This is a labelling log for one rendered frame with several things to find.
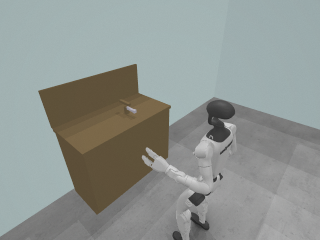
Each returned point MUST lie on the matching left robot forearm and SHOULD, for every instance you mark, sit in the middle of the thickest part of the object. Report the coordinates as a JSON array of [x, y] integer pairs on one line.
[[191, 182]]

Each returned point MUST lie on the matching robot right shin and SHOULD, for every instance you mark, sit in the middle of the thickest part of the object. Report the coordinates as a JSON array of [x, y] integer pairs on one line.
[[202, 210]]

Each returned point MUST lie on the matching counter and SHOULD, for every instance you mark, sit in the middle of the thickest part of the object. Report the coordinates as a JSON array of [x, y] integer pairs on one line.
[[101, 141]]

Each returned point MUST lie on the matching tap lever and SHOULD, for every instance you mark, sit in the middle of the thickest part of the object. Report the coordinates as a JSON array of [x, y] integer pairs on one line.
[[131, 109]]

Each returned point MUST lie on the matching right robot upper arm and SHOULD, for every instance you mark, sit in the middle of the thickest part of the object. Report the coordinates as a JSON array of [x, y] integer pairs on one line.
[[233, 129]]

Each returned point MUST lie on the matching left robot upper arm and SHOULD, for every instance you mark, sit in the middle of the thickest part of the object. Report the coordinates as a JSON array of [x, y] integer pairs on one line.
[[203, 154]]

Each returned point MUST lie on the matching robot left hand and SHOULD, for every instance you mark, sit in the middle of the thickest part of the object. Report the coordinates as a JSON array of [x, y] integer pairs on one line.
[[159, 165]]

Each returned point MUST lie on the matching left robot thigh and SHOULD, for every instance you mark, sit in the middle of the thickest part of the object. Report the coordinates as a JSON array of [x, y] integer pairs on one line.
[[186, 200]]

